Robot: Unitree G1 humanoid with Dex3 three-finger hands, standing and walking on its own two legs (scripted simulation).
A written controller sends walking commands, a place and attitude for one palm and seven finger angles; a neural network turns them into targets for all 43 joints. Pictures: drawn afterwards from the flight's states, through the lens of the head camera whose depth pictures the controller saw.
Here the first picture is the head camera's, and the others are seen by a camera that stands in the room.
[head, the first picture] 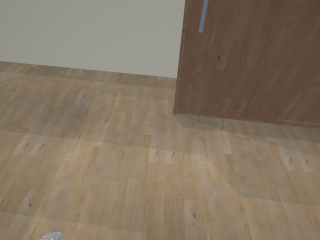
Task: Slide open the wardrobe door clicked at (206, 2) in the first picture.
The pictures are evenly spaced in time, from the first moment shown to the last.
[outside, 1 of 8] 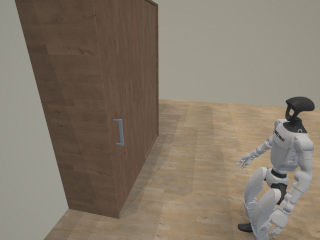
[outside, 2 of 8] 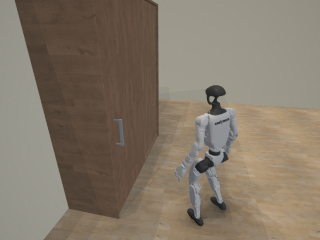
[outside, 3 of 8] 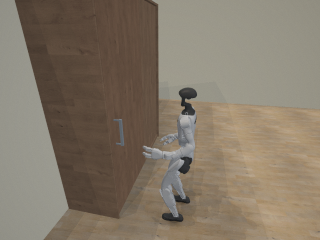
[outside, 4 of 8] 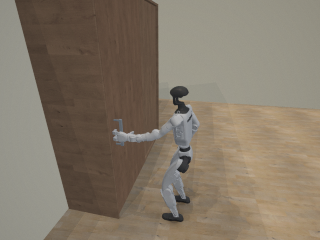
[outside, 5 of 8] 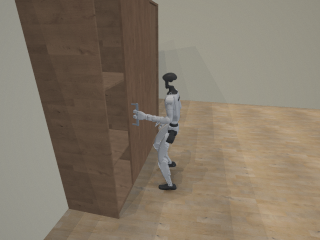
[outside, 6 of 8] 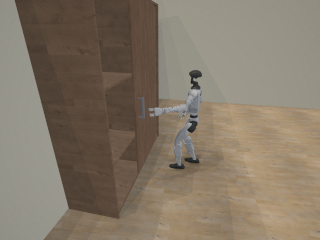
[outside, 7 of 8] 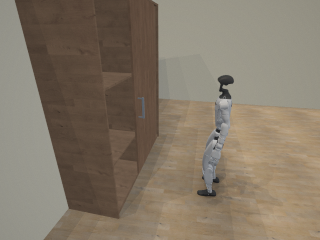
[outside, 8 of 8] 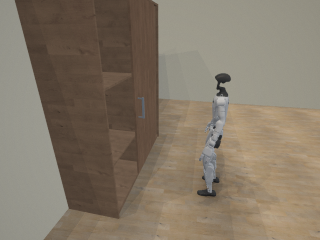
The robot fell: no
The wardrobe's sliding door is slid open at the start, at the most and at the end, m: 0.00 0.60 0.60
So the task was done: yes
